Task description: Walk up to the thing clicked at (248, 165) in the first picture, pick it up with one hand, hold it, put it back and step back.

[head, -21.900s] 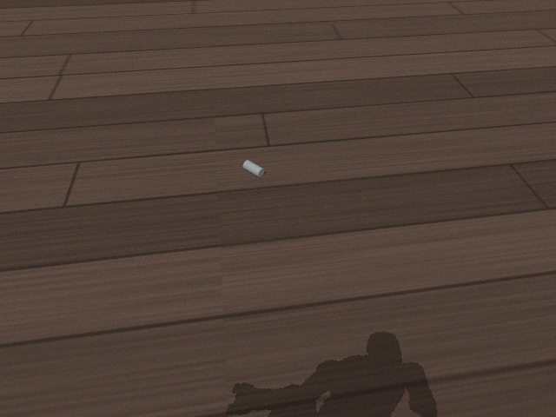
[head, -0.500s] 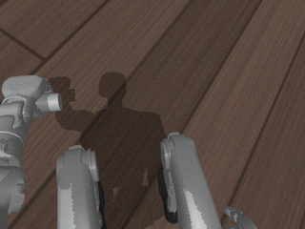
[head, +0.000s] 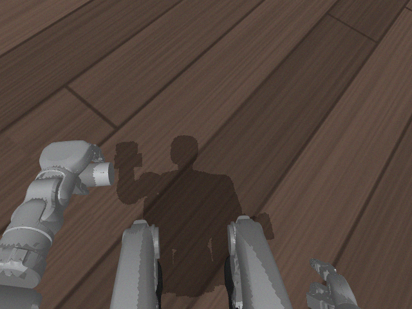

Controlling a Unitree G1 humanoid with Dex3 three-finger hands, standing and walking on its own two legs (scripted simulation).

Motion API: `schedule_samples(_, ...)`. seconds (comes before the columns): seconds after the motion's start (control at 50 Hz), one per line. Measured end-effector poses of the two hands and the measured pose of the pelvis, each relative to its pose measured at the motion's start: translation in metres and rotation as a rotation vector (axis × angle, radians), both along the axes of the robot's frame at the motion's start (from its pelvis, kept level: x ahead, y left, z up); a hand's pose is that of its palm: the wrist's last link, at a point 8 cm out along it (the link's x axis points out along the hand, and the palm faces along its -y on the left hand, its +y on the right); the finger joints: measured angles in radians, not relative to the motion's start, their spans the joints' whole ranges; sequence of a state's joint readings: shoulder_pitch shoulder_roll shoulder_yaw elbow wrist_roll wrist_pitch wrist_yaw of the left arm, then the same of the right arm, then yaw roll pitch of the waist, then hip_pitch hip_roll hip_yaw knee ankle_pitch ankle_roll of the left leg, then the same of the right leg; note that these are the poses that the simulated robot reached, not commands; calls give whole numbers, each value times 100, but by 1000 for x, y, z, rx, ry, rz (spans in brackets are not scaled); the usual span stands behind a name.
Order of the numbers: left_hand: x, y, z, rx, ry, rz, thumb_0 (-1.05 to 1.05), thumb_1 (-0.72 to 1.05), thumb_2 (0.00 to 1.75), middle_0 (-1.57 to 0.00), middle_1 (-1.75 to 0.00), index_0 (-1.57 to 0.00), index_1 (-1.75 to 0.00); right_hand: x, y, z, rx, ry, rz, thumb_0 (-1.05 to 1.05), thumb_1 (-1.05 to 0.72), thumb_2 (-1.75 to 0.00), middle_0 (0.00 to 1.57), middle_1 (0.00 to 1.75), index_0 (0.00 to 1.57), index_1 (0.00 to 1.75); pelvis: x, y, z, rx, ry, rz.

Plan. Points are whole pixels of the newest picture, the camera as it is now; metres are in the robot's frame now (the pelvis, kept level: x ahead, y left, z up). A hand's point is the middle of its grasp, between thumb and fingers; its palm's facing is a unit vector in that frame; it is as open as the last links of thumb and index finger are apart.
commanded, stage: lift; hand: left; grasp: from above
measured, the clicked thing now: (86, 175) +0.40 +0.24 -0.13
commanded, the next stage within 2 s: hold in 0.82 s
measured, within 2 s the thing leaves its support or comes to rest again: neither
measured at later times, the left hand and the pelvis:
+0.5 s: hand (45, 170) +0.34 +0.23 +0.06, palm faces -0.50 -0.06 -0.86, open 8.0 cm; pelvis +0.03 +0.00 +0.15, yaw +1 degrees
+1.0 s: hand (22, 137) +0.36 +0.22 +0.13, palm faces -0.50 -0.06 -0.87, open 7.9 cm; pelvis +0.07 +0.00 +0.21, yaw +0 degrees
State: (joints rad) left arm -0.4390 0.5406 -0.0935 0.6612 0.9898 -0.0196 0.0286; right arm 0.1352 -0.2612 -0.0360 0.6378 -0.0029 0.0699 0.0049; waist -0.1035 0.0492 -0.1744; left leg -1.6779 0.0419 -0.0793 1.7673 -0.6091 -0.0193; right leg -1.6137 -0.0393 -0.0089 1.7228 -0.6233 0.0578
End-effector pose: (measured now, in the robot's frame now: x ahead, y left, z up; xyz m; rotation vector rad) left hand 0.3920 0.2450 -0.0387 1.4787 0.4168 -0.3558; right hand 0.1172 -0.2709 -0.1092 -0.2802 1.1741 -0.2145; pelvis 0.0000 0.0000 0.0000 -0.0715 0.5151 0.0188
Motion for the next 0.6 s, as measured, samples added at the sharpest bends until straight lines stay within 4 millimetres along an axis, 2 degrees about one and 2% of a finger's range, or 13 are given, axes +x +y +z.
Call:
schedule_samples(0.14, -18, -7, 63, -8, 11, -1, 0, 28, 21, -98, -13, -98, -14, 5, 7, 50, 22, -37, -23, 0, -89, -90, 21, 30, 20, 30, 8, 0, 53, 18, -81, -2)
schedule_samples(0.24, -27, -8, 99, -2, 24, 7, 0, 29, 20, -97, -14, -97, -15, 3, 10, 85, 33, -55, -38, 0, -89, -90, 21, 30, 20, 30, 14, -1, 89, 27, -141, -3)
schedule_samples(0.44, -39, -15, 144, 8, 36, 7, 0, 30, 20, -95, -16, -96, -17, -2, 6, 139, 23, -61, -51, 0, -90, -90, 21, 30, 20, 30, 27, -2, 142, 38, -224, -2)
schedule_samples(0.6, -34, -19, 176, 18, 10, 15, 0, 29, 21, -96, -16, -96, -17, 3, 4, 170, 25, -64, -53, 0, -90, -90, 21, 30, 20, 30, 39, -2, 172, 48, -277, -3)
